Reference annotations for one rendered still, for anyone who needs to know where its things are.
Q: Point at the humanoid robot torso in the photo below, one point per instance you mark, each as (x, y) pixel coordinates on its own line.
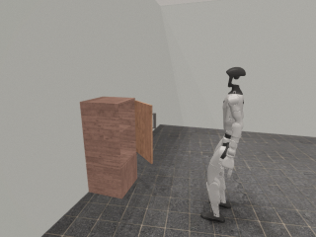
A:
(228, 119)

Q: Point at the handle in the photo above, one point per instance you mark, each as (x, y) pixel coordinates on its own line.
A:
(154, 120)

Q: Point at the robot right thigh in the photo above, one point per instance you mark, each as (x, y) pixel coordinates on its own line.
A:
(218, 145)

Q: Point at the robot left forearm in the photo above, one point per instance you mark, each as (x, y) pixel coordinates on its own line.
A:
(234, 139)

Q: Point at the left robot upper arm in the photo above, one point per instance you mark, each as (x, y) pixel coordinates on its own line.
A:
(234, 105)

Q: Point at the left robot hand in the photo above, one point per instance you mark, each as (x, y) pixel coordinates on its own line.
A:
(227, 163)

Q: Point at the cupboard door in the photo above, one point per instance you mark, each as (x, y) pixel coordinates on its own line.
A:
(144, 130)

